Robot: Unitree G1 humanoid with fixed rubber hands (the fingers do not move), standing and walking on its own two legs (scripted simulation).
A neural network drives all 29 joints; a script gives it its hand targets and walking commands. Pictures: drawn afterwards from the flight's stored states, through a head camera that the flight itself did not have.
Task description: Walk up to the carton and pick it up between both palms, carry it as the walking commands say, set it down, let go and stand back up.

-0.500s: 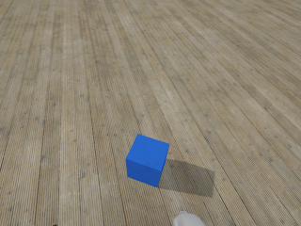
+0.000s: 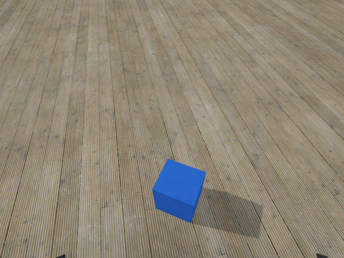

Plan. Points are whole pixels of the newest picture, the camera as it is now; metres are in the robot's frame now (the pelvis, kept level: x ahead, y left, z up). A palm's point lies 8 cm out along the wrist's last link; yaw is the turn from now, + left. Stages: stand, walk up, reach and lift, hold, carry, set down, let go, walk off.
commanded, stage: walk up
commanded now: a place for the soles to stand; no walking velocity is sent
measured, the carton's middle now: (179, 191) +0.55 +0.00 -0.62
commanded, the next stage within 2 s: none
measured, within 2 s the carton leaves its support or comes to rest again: neither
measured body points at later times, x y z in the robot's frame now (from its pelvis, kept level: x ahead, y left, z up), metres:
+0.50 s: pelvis +0.02 +0.00 +0.00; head +0.03 +0.00 +0.45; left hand +0.13 +0.31 -0.08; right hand +0.12 -0.33 -0.08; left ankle +0.05 +0.10 -0.72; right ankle +0.03 -0.13 -0.72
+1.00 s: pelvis +0.02 +0.00 +0.00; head +0.03 +0.00 +0.45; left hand +0.13 +0.31 -0.07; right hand +0.13 -0.33 -0.08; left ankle +0.04 +0.10 -0.72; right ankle +0.03 -0.13 -0.72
